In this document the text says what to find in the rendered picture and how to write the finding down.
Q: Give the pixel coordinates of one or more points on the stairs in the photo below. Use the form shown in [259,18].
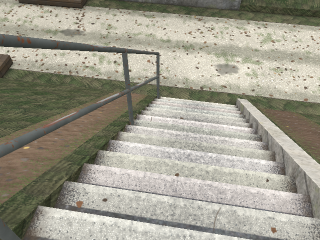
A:
[186,170]

